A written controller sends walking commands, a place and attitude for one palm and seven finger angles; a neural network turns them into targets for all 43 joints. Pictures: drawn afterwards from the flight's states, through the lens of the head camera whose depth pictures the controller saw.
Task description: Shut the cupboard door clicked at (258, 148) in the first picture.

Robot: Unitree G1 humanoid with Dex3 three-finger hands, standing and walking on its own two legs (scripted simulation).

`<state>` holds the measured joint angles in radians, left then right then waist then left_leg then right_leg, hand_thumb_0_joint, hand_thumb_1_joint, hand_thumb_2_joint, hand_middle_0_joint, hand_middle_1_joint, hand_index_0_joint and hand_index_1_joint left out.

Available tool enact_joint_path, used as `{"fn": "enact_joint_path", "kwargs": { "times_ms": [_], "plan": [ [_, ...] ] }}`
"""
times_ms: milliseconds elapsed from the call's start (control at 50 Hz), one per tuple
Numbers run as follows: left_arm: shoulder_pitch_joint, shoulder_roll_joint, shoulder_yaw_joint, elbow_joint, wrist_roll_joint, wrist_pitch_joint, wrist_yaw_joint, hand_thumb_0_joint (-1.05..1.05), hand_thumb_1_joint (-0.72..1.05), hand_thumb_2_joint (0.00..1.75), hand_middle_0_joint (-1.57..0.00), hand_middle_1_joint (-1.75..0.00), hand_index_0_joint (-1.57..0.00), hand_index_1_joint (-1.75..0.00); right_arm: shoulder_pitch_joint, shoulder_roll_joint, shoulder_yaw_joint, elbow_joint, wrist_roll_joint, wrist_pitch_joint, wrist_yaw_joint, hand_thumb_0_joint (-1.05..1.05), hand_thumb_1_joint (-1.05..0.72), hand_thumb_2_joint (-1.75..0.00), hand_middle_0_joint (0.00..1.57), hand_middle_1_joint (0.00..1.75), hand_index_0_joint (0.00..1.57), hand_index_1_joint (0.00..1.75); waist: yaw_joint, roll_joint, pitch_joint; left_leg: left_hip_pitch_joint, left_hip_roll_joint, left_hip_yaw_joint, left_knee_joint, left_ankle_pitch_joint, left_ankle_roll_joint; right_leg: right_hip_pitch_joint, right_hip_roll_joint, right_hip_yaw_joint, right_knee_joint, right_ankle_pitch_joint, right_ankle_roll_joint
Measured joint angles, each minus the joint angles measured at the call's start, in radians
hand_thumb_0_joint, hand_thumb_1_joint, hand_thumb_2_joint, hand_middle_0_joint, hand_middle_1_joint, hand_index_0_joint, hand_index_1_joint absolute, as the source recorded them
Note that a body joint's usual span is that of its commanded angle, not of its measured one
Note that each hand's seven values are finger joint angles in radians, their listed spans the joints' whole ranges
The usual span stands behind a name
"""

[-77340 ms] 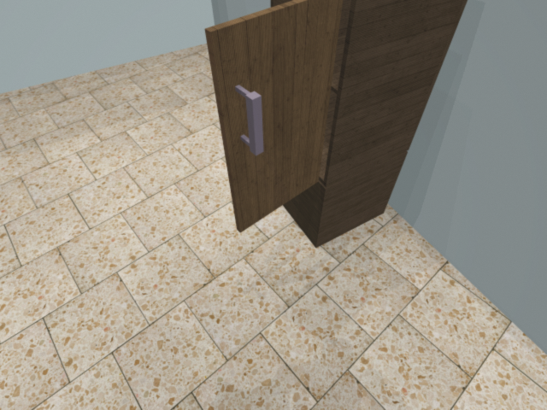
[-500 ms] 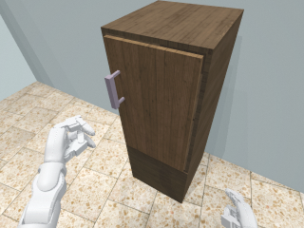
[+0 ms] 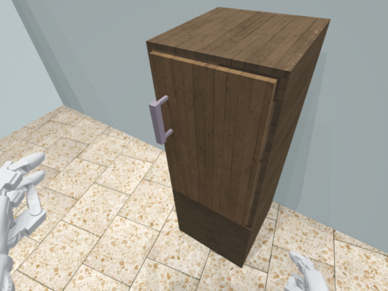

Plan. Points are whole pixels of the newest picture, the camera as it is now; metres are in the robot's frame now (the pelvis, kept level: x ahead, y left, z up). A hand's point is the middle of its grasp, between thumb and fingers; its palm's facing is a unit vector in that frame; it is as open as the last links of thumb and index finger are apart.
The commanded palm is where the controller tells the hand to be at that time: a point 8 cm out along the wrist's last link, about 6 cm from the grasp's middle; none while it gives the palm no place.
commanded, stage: draw the hand back to the body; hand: left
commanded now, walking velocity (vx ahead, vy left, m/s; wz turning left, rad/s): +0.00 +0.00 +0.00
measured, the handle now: (162, 120) +0.57 +0.16 +0.06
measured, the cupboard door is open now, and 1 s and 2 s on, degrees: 0 0 0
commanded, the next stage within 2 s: step back with the hand held close in 0.34 s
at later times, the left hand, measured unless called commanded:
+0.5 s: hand (47, 212) +0.19 +0.26 +0.16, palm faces +0.44 -0.80 -0.40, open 7.4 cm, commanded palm +0.14 +0.29 +0.17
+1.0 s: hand (22, 231) +0.15 +0.28 +0.15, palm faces +0.37 -0.79 -0.48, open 7.4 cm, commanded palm +0.10 +0.32 +0.17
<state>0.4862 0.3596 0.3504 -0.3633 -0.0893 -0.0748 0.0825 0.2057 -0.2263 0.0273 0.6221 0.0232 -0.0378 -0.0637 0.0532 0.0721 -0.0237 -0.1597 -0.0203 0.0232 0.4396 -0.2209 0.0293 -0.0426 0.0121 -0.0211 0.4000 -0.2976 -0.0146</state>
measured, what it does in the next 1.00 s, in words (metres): shifts its weight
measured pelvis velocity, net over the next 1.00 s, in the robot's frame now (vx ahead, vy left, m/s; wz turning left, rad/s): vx -0.05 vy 0.02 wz -0.01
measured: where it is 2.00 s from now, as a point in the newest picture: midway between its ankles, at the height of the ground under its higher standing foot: outside the picture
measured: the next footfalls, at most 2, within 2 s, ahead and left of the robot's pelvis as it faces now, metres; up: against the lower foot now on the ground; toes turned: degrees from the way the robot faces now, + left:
right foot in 1.76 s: -0.23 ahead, -0.09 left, +0.00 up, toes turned -3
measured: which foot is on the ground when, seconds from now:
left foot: down 0.00-1.00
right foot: down 0.00-1.00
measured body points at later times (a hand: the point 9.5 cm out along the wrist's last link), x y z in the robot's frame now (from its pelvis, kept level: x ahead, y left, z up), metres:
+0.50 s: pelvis +0.00 -0.01 +0.00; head -0.03 -0.03 +0.45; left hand +0.16 +0.30 +0.18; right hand +0.19 -0.23 -0.08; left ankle +0.01 +0.10 -0.74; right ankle -0.05 -0.11 -0.74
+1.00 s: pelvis -0.05 +0.02 -0.01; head -0.05 +0.02 +0.44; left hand +0.13 +0.32 +0.18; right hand +0.12 -0.23 -0.08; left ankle +0.01 +0.10 -0.74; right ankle -0.05 -0.11 -0.74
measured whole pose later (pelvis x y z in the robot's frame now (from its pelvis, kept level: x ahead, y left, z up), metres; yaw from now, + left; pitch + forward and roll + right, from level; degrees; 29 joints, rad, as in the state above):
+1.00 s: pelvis -0.05 +0.02 -0.01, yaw -1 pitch +1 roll -2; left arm 0.56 0.43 0.40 -0.45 -0.07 -0.16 0.12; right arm 0.21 -0.24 0.00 0.54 0.03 0.04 -0.09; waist 0.00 0.04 -0.02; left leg -0.35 -0.01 0.04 0.50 -0.17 0.05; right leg -0.24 0.02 -0.01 0.47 -0.24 0.01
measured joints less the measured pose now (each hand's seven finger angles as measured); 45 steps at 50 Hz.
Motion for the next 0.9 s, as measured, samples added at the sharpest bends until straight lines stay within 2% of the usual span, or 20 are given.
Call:
{"fn": "enact_joint_path", "kwargs": {
  "times_ms": [60, 160, 260, 480, 580, 740, 900],
  "plan": [
    [0.010, -0.003, 0.013, -0.003, 0.002, -0.003, 0.009, 0.02, 0.89, 0.90, -0.32, -0.42, -0.32, -0.42, 0.002, -0.008, -0.008, 0.002, 0.001, -0.007, -0.005, 0.01, -0.90, -0.89, 0.20, 0.30, 0.20, 0.30, 0.008, 0.002, 0.001, -0.002, -0.002, -0.004, 0.004, -0.001, 0.000, 0.000, -0.001, -0.005, 0.003, -0.002, 0.000],
    [-0.025, -0.032, -0.007, 0.020, 0.007, 0.003, 0.018, 0.02, 0.89, 0.90, -0.26, -0.35, -0.25, -0.35, -0.008, -0.014, -0.011, 0.011, -0.001, -0.018, -0.013, 0.01, -0.90, -0.89, 0.20, 0.30, 0.20, 0.30, 0.015, -0.002, 0.010, -0.005, -0.005, -0.011, 0.002, 0.005, 0.000, -0.003, -0.003, -0.012, 0.007, -0.003, -0.001],
    [-0.027, -0.032, -0.023, 0.009, 0.007, 0.004, 0.014, 0.02, 0.89, 0.90, -0.23, -0.32, -0.22, -0.32, -0.015, -0.002, -0.004, 0.009, -0.005, -0.028, -0.013, 0.01, -0.90, -0.89, 0.20, 0.30, 0.20, 0.30, 0.009, -0.013, 0.007, -0.002, 0.000, -0.010, 0.000, 0.005, -0.004, -0.002, 0.001, -0.010, 0.007, -0.002, -0.005],
    [-0.016, -0.011, -0.005, -0.005, 0.001, 0.000, 0.005, 0.02, 0.89, 0.90, -0.22, -0.30, -0.21, -0.30, -0.014, 0.008, -0.001, 0.001, -0.006, -0.023, -0.007, 0.01, -0.90, -0.89, 0.20, 0.30, 0.20, 0.30, 0.002, -0.008, 0.007, 0.003, 0.010, -0.005, -0.003, 0.004, -0.010, 0.002, 0.010, -0.004, -0.002, 0.002, -0.011],
    [-0.002, 0.001, 0.021, 0.000, 0.014, -0.036, 0.006, 0.02, 0.89, 0.90, -0.22, -0.30, -0.21, -0.30, -0.016, -0.009, -0.010, -0.013, -0.007, 0.018, -0.006, 0.01, -0.90, -0.89, 0.20, 0.30, 0.20, 0.30, -0.014, 0.011, -0.013, -0.065, 0.024, -0.016, 0.043, -0.011, -0.009, -0.039, 0.026, -0.013, -0.008, 0.014, -0.008],
    [0.036, 0.031, 0.020, -0.029, 0.014, -0.044, 0.014, 0.02, 0.89, 0.90, -0.21, -0.30, -0.21, -0.30, -0.022, -0.030, -0.038, -0.051, 0.001, 0.077, -0.024, 0.01, -0.90, -0.89, 0.20, 0.30, 0.20, 0.30, -0.037, 0.003, -0.001, -0.110, 0.010, 0.005, 0.037, 0.012, 0.006, -0.109, 0.008, 0.003, 0.030, 0.018, 0.008],
    [0.065, 0.075, 0.048, -0.075, 0.010, -0.062, 0.028, 0.02, 0.89, 0.90, -0.22, -0.30, -0.21, -0.30, -0.015, -0.018, -0.035, -0.083, 0.004, 0.091, -0.026, 0.01, -0.91, -0.89, 0.20, 0.30, 0.20, 0.30, -0.053, -0.024, 0.007, -0.155, 0.008, 0.016, 0.043, 0.040, 0.017, -0.166, 0.003, 0.013, 0.056, 0.039, 0.018]
  ]
}}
